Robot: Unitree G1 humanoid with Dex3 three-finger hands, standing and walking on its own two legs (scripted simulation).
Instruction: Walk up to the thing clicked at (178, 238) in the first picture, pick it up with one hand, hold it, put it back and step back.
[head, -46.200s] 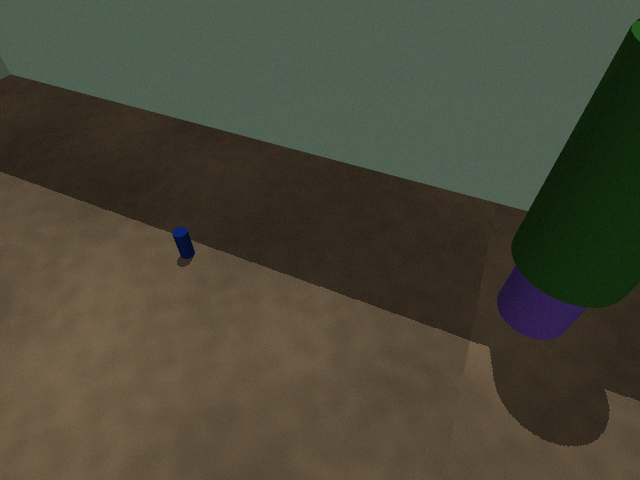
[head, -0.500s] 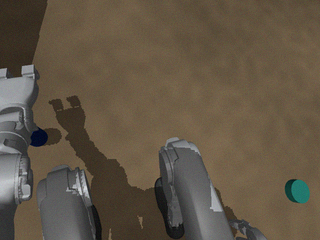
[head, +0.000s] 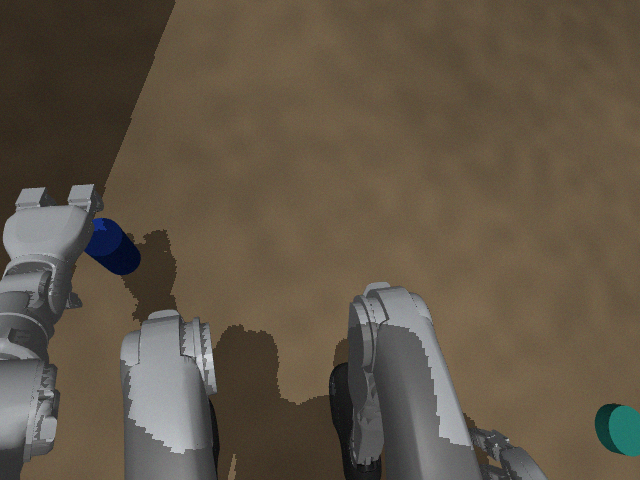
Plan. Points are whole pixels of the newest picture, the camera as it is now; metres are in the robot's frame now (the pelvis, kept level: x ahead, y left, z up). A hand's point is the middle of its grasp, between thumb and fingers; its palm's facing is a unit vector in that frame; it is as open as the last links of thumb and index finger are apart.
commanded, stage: rest palm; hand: left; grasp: from above
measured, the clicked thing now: (112, 249) +0.46 +0.25 -0.28
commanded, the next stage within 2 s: close in 1.34 s
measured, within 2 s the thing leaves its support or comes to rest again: neither
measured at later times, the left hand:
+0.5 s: hand (100, 245) +0.45 +0.26 -0.23, palm faces -0.46 -0.09 -0.88, open 14.2 cm
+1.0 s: hand (101, 243) +0.45 +0.26 -0.24, palm faces -0.45 -0.11 -0.89, open 14.2 cm
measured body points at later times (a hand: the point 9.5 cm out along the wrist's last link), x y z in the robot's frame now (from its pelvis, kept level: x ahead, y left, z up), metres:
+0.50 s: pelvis +0.01 +0.00 -0.03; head +0.26 +0.05 +0.34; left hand +0.47 +0.26 -0.18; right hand +0.02 -0.27 -0.13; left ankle +0.08 +0.13 -0.31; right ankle +0.10 -0.14 -0.31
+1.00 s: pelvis +0.01 +0.00 -0.04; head +0.25 +0.07 +0.34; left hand +0.47 +0.26 -0.19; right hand +0.04 -0.27 -0.13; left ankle +0.08 +0.13 -0.31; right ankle +0.10 -0.14 -0.31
